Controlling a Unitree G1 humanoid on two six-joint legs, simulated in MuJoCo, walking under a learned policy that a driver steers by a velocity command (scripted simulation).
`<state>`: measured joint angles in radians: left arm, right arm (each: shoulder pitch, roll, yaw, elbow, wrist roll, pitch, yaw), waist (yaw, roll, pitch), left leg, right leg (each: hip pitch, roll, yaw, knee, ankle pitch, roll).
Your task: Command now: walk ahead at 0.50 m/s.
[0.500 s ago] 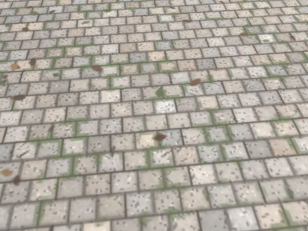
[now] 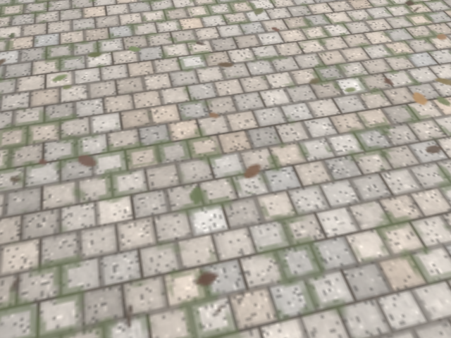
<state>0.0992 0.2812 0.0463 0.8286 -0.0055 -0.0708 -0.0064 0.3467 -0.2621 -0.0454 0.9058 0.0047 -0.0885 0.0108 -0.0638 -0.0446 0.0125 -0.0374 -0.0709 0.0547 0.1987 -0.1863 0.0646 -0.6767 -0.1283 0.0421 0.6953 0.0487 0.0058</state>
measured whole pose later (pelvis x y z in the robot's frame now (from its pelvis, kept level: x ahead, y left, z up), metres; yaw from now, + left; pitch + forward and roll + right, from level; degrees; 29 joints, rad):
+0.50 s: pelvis +0.29 -0.06 +0.00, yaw +8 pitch +0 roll -2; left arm 0.29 0.25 0.06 0.94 0.02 -0.10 0.00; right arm 0.19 -0.29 -0.07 0.84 0.02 -0.04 0.00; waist 0.04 0.04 0.02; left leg -0.70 0.12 -0.08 0.89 -0.03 0.01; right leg -0.04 0.05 -0.18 0.23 -0.20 -0.05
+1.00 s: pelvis +0.55 +0.05 +0.00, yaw +25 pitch +2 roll +0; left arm 0.06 0.30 0.06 0.78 0.01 -0.10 0.00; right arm 0.32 -0.26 -0.07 0.75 0.01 -0.05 0.00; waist -0.04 -0.03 0.04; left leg -0.17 -0.11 -0.08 0.33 -0.18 0.10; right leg -0.65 -0.11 0.09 0.85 -0.14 0.05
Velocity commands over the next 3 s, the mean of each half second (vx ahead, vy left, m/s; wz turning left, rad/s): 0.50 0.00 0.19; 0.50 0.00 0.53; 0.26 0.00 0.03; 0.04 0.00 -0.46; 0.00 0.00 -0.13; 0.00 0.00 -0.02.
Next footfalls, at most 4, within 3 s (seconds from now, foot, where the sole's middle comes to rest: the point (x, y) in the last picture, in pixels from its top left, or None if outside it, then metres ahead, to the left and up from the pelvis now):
0.18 right None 0.29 -0.15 -0.78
0.72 left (179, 320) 0.56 0.12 -0.78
1.20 right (200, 220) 0.90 0.05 -0.78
1.64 left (139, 248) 0.80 0.25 -0.78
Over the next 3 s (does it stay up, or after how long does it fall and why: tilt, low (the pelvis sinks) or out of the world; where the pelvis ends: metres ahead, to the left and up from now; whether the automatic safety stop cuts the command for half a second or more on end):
stays up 0.78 0.10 -0.01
